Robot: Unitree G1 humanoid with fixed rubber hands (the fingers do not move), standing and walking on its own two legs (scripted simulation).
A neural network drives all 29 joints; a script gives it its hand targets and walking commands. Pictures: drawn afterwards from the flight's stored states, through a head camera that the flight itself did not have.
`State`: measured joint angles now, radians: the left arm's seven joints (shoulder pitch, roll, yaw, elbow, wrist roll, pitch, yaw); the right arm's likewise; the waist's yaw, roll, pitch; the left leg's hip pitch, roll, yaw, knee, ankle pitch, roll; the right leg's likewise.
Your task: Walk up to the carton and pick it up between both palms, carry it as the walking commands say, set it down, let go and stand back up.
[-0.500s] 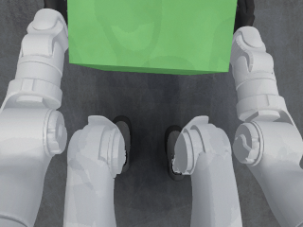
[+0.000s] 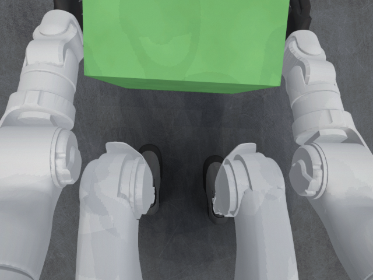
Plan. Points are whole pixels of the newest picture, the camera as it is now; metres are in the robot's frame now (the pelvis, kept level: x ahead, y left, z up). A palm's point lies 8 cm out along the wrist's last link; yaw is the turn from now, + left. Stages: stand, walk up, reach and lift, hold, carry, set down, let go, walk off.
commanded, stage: set down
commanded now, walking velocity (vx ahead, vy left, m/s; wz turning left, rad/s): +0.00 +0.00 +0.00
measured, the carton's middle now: (183, 46) +0.51 +0.03 -0.21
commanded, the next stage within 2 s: none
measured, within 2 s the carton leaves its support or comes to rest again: neither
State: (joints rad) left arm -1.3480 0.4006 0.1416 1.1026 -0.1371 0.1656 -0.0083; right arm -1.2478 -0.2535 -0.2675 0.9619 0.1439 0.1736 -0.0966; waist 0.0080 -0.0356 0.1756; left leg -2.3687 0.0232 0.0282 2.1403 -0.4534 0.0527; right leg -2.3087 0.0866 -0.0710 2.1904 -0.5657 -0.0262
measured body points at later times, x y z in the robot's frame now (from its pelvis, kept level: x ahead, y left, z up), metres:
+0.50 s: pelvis +0.00 +0.00 +0.00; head +0.34 +0.03 +0.29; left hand +0.54 +0.22 -0.15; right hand +0.54 -0.16 -0.14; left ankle +0.14 +0.11 -0.33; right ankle +0.11 -0.09 -0.33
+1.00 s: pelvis +0.01 +0.01 +0.00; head +0.35 +0.03 +0.28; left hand +0.53 +0.26 -0.16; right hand +0.53 -0.19 -0.16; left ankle +0.14 +0.11 -0.33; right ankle +0.11 -0.09 -0.33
